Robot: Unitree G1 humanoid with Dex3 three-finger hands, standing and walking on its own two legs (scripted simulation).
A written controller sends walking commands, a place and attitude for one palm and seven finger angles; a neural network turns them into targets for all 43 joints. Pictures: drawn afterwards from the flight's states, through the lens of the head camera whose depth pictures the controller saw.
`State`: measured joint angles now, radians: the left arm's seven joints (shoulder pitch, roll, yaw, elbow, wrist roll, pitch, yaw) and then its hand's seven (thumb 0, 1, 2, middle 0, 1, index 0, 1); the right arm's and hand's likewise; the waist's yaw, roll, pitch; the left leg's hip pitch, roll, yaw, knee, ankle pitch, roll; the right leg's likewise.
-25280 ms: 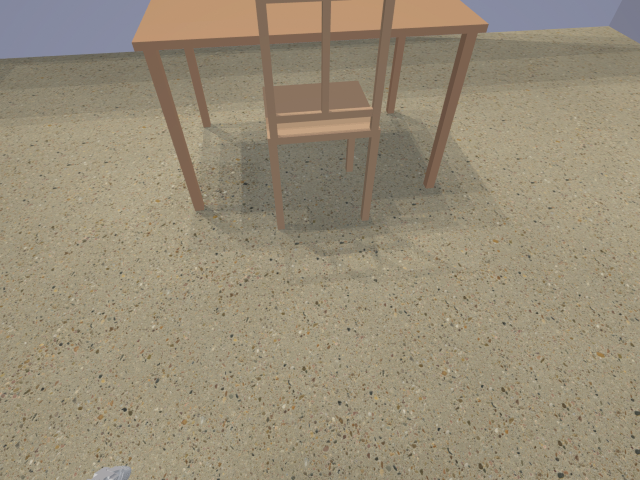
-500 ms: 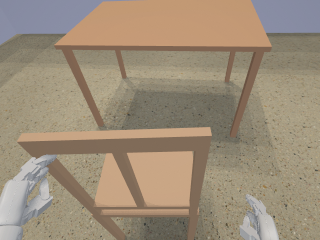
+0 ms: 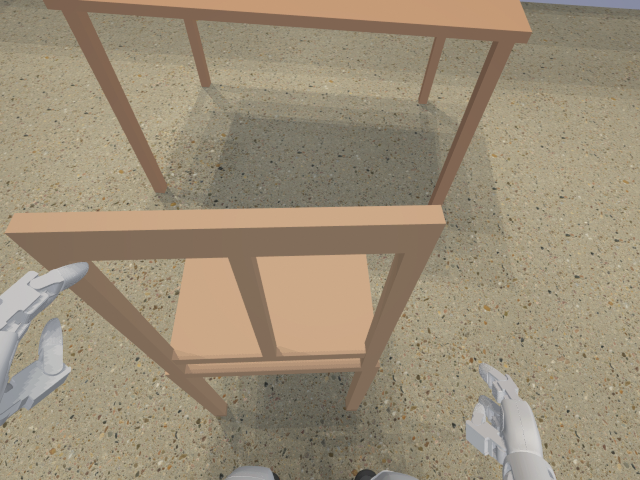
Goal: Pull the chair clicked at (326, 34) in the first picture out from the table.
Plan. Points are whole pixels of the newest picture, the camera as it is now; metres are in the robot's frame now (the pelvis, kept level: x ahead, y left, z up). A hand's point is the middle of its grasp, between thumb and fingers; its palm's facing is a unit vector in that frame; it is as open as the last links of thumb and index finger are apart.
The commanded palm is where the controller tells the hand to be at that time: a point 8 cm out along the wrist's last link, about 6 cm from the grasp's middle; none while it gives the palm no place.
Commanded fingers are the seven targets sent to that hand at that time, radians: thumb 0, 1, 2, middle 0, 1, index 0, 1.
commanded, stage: step back with the hand held close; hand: left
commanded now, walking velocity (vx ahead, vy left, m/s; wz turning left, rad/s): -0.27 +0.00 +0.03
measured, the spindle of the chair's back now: (258, 313) +0.32 +0.11 -0.05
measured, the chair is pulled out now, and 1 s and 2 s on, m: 0.61 0.61 0.61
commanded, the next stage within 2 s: stop stepping back and stand still in 0.86 s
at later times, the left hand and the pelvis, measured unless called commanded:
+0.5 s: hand out of the picture +0.14 +0.30 +0.16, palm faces +0.43 -0.76 -0.49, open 7.4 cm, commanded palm +0.08 +0.33 +0.18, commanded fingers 0.00 0.90 0.90 -0.20 -0.30 -0.20 -0.30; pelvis -0.06 +0.03 -0.01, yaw +1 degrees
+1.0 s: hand out of the picture +0.05 +0.28 +0.15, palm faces +0.40 -0.79 -0.48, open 7.4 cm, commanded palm -0.02 +0.31 +0.18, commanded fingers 0.00 0.90 0.90 -0.20 -0.30 -0.20 -0.30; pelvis -0.17 +0.01 +0.00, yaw -1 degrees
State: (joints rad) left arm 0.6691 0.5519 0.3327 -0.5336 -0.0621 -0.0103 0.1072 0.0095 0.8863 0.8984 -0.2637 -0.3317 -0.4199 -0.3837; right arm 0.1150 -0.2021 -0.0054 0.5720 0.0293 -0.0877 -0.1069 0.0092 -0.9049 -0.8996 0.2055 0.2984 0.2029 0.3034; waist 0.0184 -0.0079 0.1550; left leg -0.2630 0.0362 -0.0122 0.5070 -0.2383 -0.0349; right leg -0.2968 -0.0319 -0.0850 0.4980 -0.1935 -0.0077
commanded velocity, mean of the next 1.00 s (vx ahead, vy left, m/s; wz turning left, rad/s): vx -0.32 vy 0.00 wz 0.03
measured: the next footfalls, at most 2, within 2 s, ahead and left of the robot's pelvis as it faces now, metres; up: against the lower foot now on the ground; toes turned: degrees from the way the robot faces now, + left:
right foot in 0.58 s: -0.15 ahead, -0.12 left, +0.00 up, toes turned -1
left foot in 0.88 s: -0.06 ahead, +0.13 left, +0.00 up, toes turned -2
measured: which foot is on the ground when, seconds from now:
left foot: down 0.00-0.72, up 0.74-0.86, down 0.88-1.00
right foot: down 0.00-0.36, up 0.38-0.56, down 0.58-1.00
